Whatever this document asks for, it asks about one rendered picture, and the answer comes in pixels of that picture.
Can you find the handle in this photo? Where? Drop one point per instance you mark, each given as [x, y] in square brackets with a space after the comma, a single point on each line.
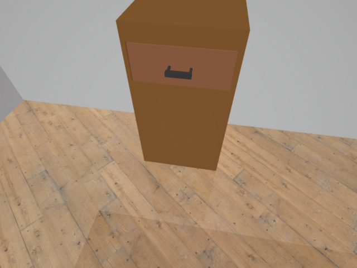
[178, 74]

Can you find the cabinet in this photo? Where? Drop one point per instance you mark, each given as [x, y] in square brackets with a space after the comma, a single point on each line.
[177, 124]

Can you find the drawer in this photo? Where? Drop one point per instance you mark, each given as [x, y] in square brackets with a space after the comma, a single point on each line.
[211, 68]

